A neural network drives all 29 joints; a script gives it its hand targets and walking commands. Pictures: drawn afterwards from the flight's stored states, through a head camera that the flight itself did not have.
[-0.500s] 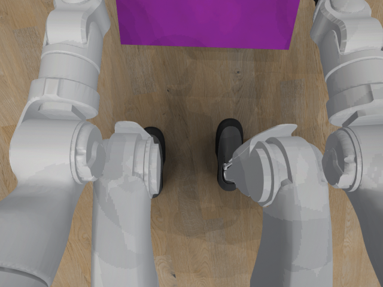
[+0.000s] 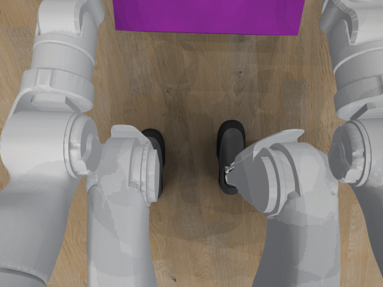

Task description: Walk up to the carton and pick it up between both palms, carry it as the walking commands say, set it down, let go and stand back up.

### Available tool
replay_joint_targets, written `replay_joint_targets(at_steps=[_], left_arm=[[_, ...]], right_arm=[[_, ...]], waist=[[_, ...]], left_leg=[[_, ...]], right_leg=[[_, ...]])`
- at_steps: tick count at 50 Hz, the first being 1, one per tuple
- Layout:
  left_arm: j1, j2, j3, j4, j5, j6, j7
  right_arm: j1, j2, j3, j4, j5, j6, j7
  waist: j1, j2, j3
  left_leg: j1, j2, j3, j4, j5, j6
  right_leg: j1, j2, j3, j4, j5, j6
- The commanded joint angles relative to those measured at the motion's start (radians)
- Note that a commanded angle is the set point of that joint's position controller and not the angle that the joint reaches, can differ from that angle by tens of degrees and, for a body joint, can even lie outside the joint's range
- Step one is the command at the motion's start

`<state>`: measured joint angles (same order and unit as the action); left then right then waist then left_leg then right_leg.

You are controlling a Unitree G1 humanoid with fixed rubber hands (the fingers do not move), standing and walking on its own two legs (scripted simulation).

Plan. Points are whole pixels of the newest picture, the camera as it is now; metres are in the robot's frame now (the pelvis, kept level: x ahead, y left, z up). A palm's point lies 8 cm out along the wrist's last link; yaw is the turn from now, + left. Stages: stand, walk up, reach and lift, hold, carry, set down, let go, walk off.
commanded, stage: set down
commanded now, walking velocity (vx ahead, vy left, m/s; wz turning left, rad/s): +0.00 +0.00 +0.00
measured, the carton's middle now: out of the picture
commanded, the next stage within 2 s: none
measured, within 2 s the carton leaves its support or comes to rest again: rests again in 0.10 s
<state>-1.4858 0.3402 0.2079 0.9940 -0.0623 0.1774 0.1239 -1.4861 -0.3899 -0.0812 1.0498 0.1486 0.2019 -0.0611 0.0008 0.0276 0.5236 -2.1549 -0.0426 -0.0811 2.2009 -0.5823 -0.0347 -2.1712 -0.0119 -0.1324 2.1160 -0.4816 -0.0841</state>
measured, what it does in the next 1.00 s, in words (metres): stands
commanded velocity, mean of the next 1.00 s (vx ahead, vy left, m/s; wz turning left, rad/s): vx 0.00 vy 0.00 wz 0.00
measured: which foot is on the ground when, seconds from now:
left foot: down 0.00-1.00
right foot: down 0.00-1.00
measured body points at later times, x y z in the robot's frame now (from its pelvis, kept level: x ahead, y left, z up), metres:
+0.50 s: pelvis +0.01 +0.00 -0.01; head +0.39 +0.01 +0.21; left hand +0.58 +0.19 -0.20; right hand +0.57 -0.18 -0.20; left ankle +0.12 +0.13 -0.34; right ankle +0.15 -0.09 -0.34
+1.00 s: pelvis +0.01 +0.00 -0.02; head +0.39 +0.01 +0.20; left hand +0.58 +0.19 -0.20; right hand +0.57 -0.18 -0.21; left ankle +0.12 +0.13 -0.34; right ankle +0.15 -0.09 -0.34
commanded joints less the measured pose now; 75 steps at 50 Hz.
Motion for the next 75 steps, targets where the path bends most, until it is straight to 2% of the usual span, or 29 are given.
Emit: replay_joint_targets(at_steps=[1,23,35,48,52,58,61,64,65,68,70,75], left_arm=[[-0.416,-0.940,-0.273,-0.099,-0.099,-0.025,-0.285],[-0.262,-1.009,-0.216,-0.006,-0.040,0.008,-0.340],[-0.207,-0.972,-0.190,0.049,-0.012,0.013,-0.347],[-0.196,-0.906,-0.174,0.065,-0.004,0.001,-0.334],[-0.185,-0.840,-0.169,0.073,-0.005,-0.010,-0.314],[-0.160,-0.657,-0.153,0.088,-0.013,-0.042,-0.252],[-0.144,-0.446,-0.123,0.087,-0.018,-0.071,-0.190],[-0.114,-0.113,-0.074,0.066,-0.033,-0.110,-0.093],[-0.123,-0.054,-0.085,0.067,-0.050,-0.117,-0.067],[-0.158,0.007,-0.119,0.021,-0.104,-0.149,-0.022],[-0.177,0.043,-0.126,-0.036,-0.136,-0.169,-0.004],[-0.180,0.078,-0.155,-0.047,-0.183,-0.170,0.003]], right_arm=[[-0.550,0.790,0.205,-0.210,0.151,-0.083,0.253],[-0.413,0.867,0.178,-0.113,0.108,-0.046,0.311],[-0.346,0.847,0.144,-0.041,0.073,-0.037,0.319],[-0.337,0.791,0.126,-0.032,0.057,-0.047,0.306],[-0.321,0.718,0.110,-0.019,0.055,-0.059,0.289],[-0.278,0.527,0.071,0.006,0.058,-0.090,0.235],[-0.225,0.313,0.028,0.018,0.055,-0.118,0.175],[-0.167,-0.020,-0.011,0.024,0.075,-0.154,0.077],[-0.159,-0.075,-0.014,0.043,0.083,-0.159,0.050],[-0.148,-0.102,-0.020,0.062,0.112,-0.172,0.012],[-0.156,-0.098,-0.019,0.039,0.139,-0.181,0.003],[-0.204,-0.146,0.004,-0.002,0.189,-0.185,0.009]], waist=[[-0.042,0.085,-1.415],[-0.012,0.083,-1.235],[-0.009,0.083,-1.101],[-0.007,0.085,-1.070],[-0.010,0.083,-1.076],[-0.018,0.081,-1.109],[-0.028,0.081,-1.152],[-0.030,0.087,-1.234],[-0.036,0.094,-1.276],[-0.051,0.106,-1.384],[-0.045,0.095,-1.453],[-0.026,0.082,-1.488]], left_leg=[[0.354,-0.045,0.134,-0.129,0.262,0.062],[0.242,-0.039,0.138,-0.096,0.227,0.068],[0.208,-0.034,0.133,-0.096,0.179,0.070],[0.223,-0.031,0.130,-0.087,0.172,0.065],[0.237,-0.027,0.129,-0.088,0.173,0.059],[0.276,-0.014,0.127,-0.090,0.190,0.043],[0.309,-0.004,0.127,-0.094,0.201,0.031],[0.346,0.005,0.128,-0.095,0.233,0.017],[0.357,0.006,0.127,-0.097,0.247,0.012],[0.412,0.007,0.122,-0.094,0.308,0.004],[0.439,0.010,0.121,-0.089,0.346,0.006],[0.431,0.024,0.123,-0.086,0.340,0.012]], right_leg=[[0.631,0.078,0.177,-0.085,0.297,0.042],[0.518,0.072,0.187,-0.055,0.261,0.045],[0.461,0.071,0.194,-0.056,0.199,0.044],[0.464,0.067,0.198,-0.048,0.183,0.048],[0.477,0.065,0.195,-0.050,0.185,0.050],[0.512,0.057,0.188,-0.051,0.210,0.060],[0.547,0.050,0.185,-0.055,0.233,0.067],[0.615,0.042,0.188,-0.056,0.281,0.072],[0.636,0.041,0.187,-0.053,0.300,0.073],[0.677,0.042,0.186,-0.039,0.373,0.071],[0.707,0.041,0.194,-0.032,0.422,0.067],[0.722,0.025,0.210,-0.026,0.427,0.061]])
